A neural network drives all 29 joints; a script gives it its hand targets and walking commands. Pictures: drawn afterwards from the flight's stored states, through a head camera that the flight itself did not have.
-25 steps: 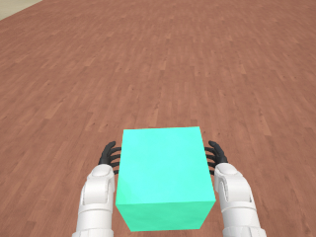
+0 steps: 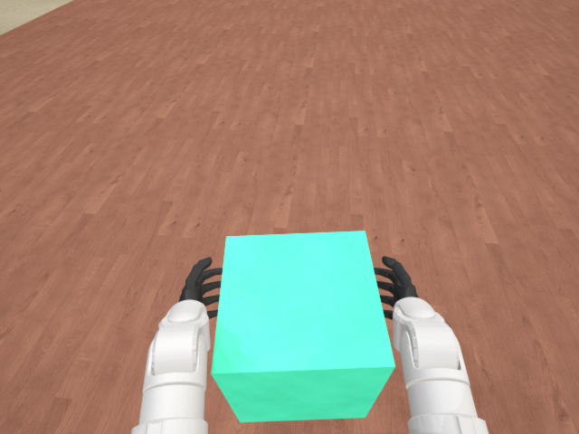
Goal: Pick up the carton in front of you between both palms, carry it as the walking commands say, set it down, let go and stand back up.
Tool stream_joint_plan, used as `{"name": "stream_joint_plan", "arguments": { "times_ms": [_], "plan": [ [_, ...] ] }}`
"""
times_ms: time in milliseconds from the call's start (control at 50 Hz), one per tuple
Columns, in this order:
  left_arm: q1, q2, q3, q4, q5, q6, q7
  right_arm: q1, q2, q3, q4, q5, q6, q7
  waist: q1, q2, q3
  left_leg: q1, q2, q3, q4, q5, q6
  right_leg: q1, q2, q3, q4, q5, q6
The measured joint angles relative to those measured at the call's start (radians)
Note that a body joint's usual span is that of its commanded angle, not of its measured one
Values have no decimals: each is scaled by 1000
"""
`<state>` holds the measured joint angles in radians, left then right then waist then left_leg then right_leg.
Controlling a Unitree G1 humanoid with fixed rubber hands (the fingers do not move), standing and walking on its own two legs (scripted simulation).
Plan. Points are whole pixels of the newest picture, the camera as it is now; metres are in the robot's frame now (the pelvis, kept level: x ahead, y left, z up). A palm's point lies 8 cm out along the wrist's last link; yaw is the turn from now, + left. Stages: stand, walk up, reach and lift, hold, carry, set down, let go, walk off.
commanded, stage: carry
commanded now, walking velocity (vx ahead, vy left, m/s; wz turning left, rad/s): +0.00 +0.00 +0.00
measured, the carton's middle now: (299, 331) +0.29 +0.00 -0.04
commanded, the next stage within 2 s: hold in 0.12 s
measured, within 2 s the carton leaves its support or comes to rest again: neither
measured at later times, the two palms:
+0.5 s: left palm (158, 347) +0.23 +0.18 +0.05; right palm (375, 296) +0.30 -0.11 +0.05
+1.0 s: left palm (189, 326) +0.26 +0.15 +0.05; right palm (393, 281) +0.33 -0.14 +0.04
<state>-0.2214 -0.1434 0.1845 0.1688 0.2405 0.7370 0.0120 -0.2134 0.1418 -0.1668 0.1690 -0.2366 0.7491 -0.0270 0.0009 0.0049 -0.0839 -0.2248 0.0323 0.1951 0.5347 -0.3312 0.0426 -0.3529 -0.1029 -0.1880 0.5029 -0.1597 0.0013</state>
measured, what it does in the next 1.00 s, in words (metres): shifts its weight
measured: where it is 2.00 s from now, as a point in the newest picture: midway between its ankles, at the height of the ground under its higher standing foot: outside the picture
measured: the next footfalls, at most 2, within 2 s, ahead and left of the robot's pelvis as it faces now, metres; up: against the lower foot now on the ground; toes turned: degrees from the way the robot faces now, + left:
none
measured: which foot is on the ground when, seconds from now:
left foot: down 0.00-1.00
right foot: down 0.00-1.00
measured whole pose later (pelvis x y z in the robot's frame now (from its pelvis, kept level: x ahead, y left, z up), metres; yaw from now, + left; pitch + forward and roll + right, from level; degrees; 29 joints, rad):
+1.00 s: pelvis +0.00 -0.07 +0.01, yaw +14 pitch -8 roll +0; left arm -0.39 -0.19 0.38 0.42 0.37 0.65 -0.04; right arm -0.38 0.19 -0.35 0.38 -0.35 0.70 0.01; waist -0.01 0.03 0.04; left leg -0.08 0.01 -0.08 0.46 -0.25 0.00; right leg -0.12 0.02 -0.04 0.44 -0.18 -0.03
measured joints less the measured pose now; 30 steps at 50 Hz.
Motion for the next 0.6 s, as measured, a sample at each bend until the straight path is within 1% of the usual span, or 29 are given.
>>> {"name": "stream_joint_plan", "arguments": {
  "times_ms": [120,140,160,180,200,220,260,280,320,340,380,420,500,600],
  "plan": [
    [-1,0,0,0,1,0,0,-1,0,0,0,0,0,0,0,0,0,-4,-2,0,3,0,3,-3,-2,1,0,2,2],
    [-3,-1,2,4,0,-7,-2,0,0,-2,-5,-1,-2,-1,-2,6,24,17,0,-3,-4,2,4,22,8,12,-12,18,-1],
    [-6,-2,-3,11,1,-18,-4,9,-1,-1,-21,-4,-3,-2,-13,11,54,44,-3,-20,-19,12,9,59,29,55,-35,19,-8],
    [-9,-3,-13,18,4,-28,-8,22,-4,-1,-38,-6,-5,-2,-22,12,78,69,-12,-41,-39,26,10,95,45,105,-58,22,-7],
    [-13,-4,-21,27,9,-37,-9,33,-6,-2,-50,-6,-8,-2,-24,8,99,92,-24,-60,-63,41,9,124,53,143,-77,17,0],
    [-14,-3,-25,33,12,-44,-10,38,-6,-3,-54,-6,-12,-2,-19,5,116,113,-32,-74,-85,55,8,145,58,167,-90,32,15],
    [-11,-2,-26,38,15,-50,-11,42,-6,-2,-46,-5,-20,-3,-8,-3,135,142,-48,-102,-116,78,5,183,66,217,-110,18,20],
    [-7,-2,-23,38,14,-52,-10,37,-6,-1,-37,-6,-23,-3,1,-2,141,151,-51,-113,-125,86,3,193,67,222,-116,20,28],
    [-3,-1,-12,36,11,-51,-9,26,-4,3,-16,-9,-28,-2,8,-3,148,164,-57,-140,-135,97,-1,214,77,250,-123,22,32],
    [-2,-1,-7,36,11,-50,-8,19,-3,2,-6,-12,-30,0,11,-4,150,168,-61,-155,-138,101,-3,223,79,256,-125,19,32],
    [-3,0,6,40,11,-47,-7,0,0,-1,19,-20,-31,4,20,-2,150,173,-64,-175,-137,106,-9,234,77,242,-122,17,27],
    [-9,-1,21,48,11,-45,-6,-20,4,-9,45,-30,-31,9,22,5,147,173,-61,-190,-130,106,-15,241,80,228,-120,14,21],
    [-32,-6,45,81,17,-46,-11,-47,10,-29,75,-49,-27,16,12,19,140,172,-53,-213,-116,105,-27,250,87,205,-114,12,15],
    [-64,-15,62,127,37,-48,-21,-54,12,-47,84,-62,-16,18,0,27,134,173,-39,-229,-112,106,-42,251,100,190,-104,8,3]
  ]
}}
